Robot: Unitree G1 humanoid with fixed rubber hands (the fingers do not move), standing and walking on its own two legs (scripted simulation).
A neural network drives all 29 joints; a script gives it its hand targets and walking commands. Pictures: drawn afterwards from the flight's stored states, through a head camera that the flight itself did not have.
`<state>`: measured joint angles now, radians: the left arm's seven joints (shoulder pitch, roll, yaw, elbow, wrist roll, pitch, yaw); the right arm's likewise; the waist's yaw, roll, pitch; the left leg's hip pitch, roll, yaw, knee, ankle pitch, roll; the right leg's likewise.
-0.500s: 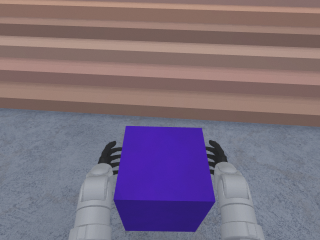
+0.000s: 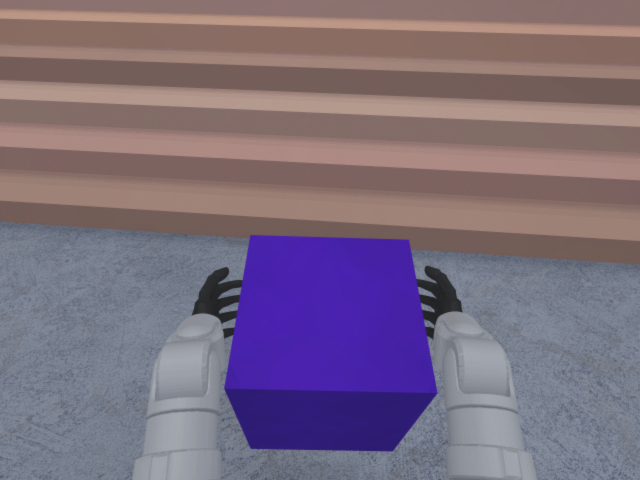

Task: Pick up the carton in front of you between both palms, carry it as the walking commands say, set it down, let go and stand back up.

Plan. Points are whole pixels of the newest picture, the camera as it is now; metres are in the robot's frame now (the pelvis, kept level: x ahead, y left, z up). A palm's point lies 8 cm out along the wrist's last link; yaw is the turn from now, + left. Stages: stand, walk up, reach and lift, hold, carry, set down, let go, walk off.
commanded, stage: carry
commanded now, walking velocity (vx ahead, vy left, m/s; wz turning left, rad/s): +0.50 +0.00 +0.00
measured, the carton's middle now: (325, 349) +0.30 +0.00 +0.01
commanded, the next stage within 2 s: none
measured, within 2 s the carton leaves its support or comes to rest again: neither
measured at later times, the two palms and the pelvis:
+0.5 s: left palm (205, 222) +0.48 +0.19 +0.09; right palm (388, 212) +0.51 -0.11 +0.09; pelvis +0.22 +0.03 +0.00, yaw +1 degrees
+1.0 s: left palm (243, 137) +0.82 +0.18 +0.07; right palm (372, 135) +0.83 -0.12 +0.07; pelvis +0.56 +0.02 -0.02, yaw +1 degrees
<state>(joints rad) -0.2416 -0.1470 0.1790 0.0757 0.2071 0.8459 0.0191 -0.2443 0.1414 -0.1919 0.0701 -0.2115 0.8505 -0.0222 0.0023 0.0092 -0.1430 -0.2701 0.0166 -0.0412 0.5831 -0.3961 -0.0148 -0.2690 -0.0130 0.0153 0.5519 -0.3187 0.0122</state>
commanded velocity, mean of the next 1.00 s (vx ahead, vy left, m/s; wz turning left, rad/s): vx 0.50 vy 0.00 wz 0.00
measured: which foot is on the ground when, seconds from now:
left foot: down 0.00-0.28, up 0.30-0.50, down 0.52-1.00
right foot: down 0.00-0.12, up 0.14-0.22, down 0.24-0.52, up 0.54-0.96, down 0.98-1.00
